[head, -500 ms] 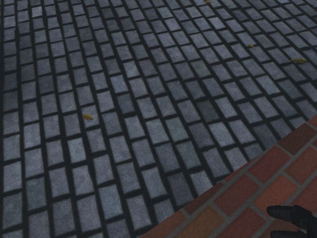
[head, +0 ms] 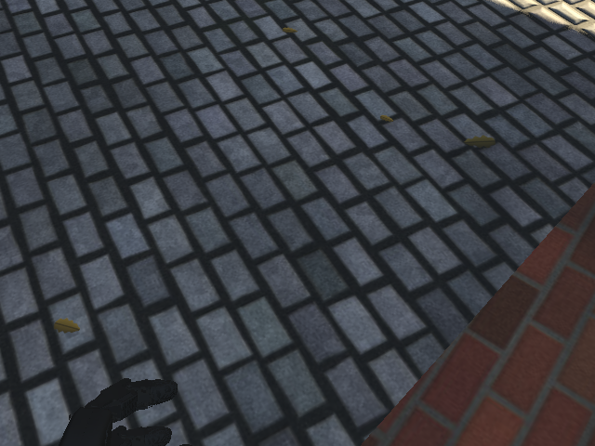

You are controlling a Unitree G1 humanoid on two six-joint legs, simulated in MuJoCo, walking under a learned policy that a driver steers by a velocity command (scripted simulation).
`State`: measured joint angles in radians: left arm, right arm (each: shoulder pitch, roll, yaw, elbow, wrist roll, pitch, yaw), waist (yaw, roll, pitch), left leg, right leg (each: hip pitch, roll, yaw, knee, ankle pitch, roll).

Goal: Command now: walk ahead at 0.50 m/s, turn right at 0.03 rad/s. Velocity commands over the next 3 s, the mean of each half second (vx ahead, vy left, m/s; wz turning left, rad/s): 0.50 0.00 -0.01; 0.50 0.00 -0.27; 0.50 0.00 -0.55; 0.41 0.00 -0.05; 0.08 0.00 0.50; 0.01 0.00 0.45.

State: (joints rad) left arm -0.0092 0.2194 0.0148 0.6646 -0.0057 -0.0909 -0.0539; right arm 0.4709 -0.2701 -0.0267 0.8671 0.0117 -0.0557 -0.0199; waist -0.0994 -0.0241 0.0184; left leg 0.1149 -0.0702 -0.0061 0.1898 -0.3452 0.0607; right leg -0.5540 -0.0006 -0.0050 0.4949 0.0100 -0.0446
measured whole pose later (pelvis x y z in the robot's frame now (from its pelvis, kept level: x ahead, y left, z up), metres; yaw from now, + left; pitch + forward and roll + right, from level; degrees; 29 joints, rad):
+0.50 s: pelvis +0.28 +0.01 +0.01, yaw +0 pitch +2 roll -2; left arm 0.38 0.29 0.04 0.89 -0.02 -0.07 -0.02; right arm 0.04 -0.27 0.00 0.72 0.01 -0.08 0.04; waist 0.10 0.04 0.01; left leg -0.58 0.07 -0.02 0.53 0.02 0.02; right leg 0.03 0.05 -0.01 0.22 -0.29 -0.03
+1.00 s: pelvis +0.55 +0.04 +0.00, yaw -10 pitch +1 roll +2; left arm 0.13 0.26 0.05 0.76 -0.02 -0.03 -0.04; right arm 0.31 -0.27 -0.05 0.90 0.00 -0.08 -0.01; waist -0.07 -0.03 0.02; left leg 0.08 -0.04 0.22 0.20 -0.30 0.02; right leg -0.65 -0.09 0.01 0.66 0.02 -0.03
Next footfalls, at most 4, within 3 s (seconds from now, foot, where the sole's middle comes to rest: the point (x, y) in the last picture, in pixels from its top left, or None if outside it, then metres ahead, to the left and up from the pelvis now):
0.04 right None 0.20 -0.10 -0.77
0.56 left None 0.48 0.14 -0.77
1.10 right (322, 326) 0.75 -0.11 -0.77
1.58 left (277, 222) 1.09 -0.03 -0.77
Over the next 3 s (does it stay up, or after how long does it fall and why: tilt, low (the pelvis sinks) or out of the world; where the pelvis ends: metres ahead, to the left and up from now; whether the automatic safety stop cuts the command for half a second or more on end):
stays up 1.12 -0.18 0.01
